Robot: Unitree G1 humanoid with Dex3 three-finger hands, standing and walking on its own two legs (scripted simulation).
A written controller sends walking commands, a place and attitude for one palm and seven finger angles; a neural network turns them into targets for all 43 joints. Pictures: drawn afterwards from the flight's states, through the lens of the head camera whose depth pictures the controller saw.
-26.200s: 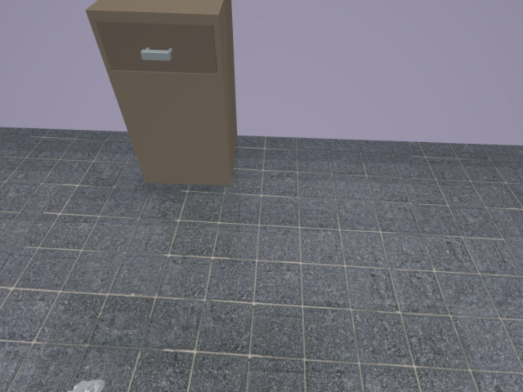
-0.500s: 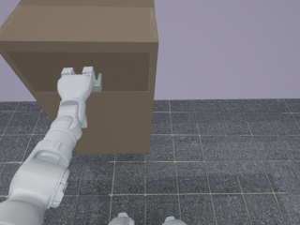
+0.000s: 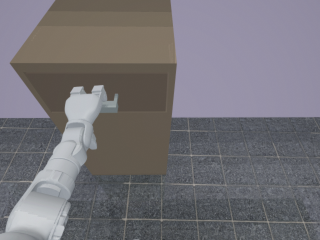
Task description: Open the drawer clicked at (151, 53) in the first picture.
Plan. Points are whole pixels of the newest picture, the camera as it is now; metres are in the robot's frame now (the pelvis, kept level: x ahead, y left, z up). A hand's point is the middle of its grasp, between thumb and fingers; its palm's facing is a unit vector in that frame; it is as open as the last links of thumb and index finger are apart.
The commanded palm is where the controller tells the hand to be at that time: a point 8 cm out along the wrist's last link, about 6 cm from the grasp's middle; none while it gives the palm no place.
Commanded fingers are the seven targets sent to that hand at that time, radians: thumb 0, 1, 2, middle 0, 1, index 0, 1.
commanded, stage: lift the fingers back up to retry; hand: left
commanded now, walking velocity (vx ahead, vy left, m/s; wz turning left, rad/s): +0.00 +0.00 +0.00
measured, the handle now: (102, 101) +0.53 +0.19 +0.00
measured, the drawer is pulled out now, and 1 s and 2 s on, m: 0.00 0.00 0.00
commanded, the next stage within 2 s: re-aim the fingers above the handle in 0.34 s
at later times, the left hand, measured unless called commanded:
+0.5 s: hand (94, 118) +0.42 +0.18 +0.05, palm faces -0.02 -0.06 -1.00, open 13.8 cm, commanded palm +0.40 +0.19 +0.12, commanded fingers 0.00 -0.50 0.30 -0.30 -1.20 -0.30 -1.20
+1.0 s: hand (93, 111) +0.44 +0.18 +0.06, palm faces +0.03 -0.07 -1.00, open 13.8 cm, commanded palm +0.41 +0.20 +0.12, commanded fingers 0.00 -0.50 0.30 -0.30 -1.20 -0.30 -1.20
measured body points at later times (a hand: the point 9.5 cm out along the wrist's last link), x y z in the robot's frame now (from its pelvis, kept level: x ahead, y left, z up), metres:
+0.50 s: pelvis +0.01 -0.02 +0.01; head +0.06 -0.04 +0.46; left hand +0.41 +0.18 +0.11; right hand +0.12 -0.28 -0.11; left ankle +0.01 +0.07 -0.70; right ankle -0.03 -0.11 -0.70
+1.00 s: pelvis +0.01 -0.03 +0.01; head +0.06 -0.04 +0.46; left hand +0.43 +0.18 +0.11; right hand +0.08 -0.30 -0.12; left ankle +0.01 +0.07 -0.70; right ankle -0.03 -0.11 -0.70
